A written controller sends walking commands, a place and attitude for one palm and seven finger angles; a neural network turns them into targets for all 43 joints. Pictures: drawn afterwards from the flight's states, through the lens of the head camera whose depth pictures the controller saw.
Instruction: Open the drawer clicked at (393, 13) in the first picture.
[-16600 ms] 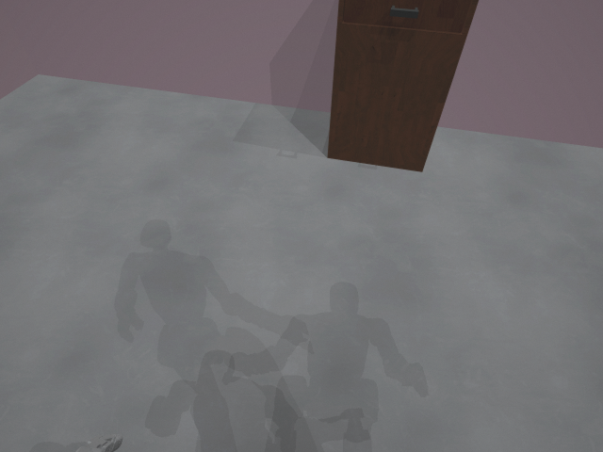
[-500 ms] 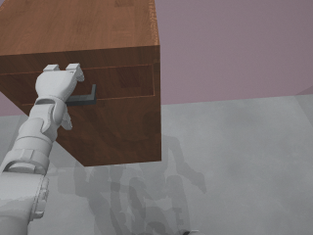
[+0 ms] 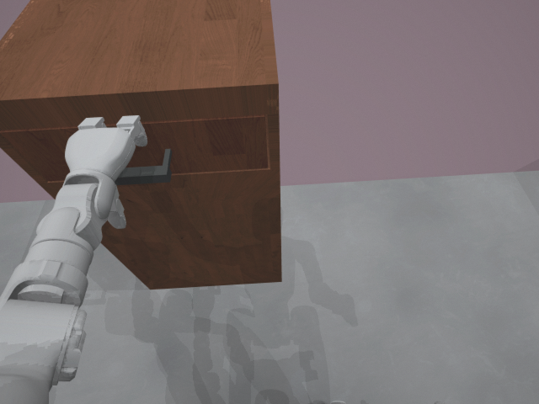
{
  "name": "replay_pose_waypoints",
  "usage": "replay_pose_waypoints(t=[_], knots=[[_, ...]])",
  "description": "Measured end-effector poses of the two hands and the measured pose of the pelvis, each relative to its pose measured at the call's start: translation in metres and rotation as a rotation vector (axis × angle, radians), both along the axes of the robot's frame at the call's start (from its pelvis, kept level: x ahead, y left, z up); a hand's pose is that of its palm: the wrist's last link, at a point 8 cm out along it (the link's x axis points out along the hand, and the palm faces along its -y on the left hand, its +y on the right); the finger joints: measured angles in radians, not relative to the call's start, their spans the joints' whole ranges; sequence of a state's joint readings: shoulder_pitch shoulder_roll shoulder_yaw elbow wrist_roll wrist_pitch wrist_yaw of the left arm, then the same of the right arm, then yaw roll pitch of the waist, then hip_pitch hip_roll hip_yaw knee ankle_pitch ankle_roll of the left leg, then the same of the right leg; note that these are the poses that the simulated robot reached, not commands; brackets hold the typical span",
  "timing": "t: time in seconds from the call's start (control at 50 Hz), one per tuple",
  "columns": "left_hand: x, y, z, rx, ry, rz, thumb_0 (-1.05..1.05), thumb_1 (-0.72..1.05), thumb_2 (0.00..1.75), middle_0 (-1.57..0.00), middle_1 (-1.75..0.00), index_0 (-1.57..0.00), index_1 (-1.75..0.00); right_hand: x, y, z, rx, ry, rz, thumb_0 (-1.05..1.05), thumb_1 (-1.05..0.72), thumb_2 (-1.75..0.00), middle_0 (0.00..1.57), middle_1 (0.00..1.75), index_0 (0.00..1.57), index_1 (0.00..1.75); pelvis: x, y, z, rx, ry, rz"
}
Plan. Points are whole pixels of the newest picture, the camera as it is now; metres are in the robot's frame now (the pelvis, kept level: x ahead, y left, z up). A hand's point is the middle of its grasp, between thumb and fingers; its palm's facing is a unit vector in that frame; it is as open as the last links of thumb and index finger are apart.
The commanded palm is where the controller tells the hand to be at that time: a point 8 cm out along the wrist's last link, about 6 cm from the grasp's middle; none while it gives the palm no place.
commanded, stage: re-aim the fingers above the handle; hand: left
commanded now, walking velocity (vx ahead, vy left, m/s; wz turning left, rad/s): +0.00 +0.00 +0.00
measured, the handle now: (143, 165) +0.51 +0.25 +0.01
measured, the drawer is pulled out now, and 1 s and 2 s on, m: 0.00 0.00 0.00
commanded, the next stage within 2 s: lower the fingers behind the handle in 0.24 s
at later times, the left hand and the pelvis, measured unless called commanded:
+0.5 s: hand (112, 178) +0.45 +0.26 +0.05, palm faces -0.05 +0.01 -1.00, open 13.8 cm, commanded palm +0.43 +0.26 +0.11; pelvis +0.00 +0.01 +0.00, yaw -1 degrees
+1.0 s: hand (126, 190) +0.45 +0.26 +0.02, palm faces -0.06 +0.00 -1.00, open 13.8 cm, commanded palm +0.43 +0.26 +0.07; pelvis -0.01 +0.01 -0.01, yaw -1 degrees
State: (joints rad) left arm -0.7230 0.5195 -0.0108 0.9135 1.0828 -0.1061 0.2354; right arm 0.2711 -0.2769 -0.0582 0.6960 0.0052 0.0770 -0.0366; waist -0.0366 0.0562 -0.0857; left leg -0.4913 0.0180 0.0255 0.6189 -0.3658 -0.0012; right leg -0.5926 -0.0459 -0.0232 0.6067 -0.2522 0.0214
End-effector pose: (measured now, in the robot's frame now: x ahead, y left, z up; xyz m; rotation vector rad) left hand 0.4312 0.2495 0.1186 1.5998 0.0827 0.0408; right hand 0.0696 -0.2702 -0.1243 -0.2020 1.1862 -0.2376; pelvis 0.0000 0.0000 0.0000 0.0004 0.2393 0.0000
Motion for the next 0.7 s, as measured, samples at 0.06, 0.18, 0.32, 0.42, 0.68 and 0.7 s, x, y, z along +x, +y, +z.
replay_pose_waypoints(t=[0.06,0.18,0.32,0.42,0.68,0.7], knots=[[0.002,0.0,0.001,-0.001,0.004,0.003,0.0,-0.49,0.3,-0.32,-1.2,-0.32,-1.2,-0.001,-0.001,0.0,-0.002,0.001,-0.002,0.0,-0.91,-0.9,0.2,0.3,0.2,0.3,0.0,0.0,0.0,0.0,0.003,0.0],[0.005,0.001,-0.001,-0.015,0.014,-0.001,0.0,-0.49,0.3,-0.32,-1.2,-0.32,-1.2,-0.012,-0.001,0.0,-0.007,0.024,-0.015,0.0,-0.91,-0.9,0.2,0.3,0.2,0.3,0.0,0.001,-0.001,0.0,0.008,-0.007],[0.004,0.007,-0.005,-0.013,0.015,-0.003,0.0,-0.49,0.3,-0.32,-1.2,-0.32,-1.2,-0.026,-0.001,-0.001,-0.008,0.062,-0.034,0.0,-0.91,-0.9,0.2,0.3,0.2,0.3,0.0,0.003,-0.001,-0.001,0.012,-0.011],[0.002,0.011,-0.006,-0.015,0.011,0.001,0.0,-0.49,0.3,-0.32,-1.2,-0.32,-1.2,-0.034,0.001,-0.002,-0.007,0.082,-0.039,0.0,-0.91,-0.9,0.2,0.3,0.2,0.3,-0.001,0.005,-0.002,-0.003,0.015,-0.011],[0.0,0.002,-0.025,-0.032,0.007,-0.038,0.0,-0.49,0.3,-0.32,-1.2,-0.32,-1.2,-0.036,0.006,-0.005,-0.007,0.086,-0.029,0.0,-0.91,-0.9,0.2,0.3,0.2,0.3,-0.004,0.009,-0.006,-0.006,0.034,-0.009],[0.001,0.003,-0.027,-0.03,0.006,-0.032,0.0,-0.49,0.3,-0.32,-1.2,-0.32,-1.2,-0.035,0.006,-0.005,-0.006,0.086,-0.028,0.0,-0.91,-0.9,0.2,0.3,0.2,0.3,-0.004,0.009,-0.006,-0.005,0.036,-0.01]])
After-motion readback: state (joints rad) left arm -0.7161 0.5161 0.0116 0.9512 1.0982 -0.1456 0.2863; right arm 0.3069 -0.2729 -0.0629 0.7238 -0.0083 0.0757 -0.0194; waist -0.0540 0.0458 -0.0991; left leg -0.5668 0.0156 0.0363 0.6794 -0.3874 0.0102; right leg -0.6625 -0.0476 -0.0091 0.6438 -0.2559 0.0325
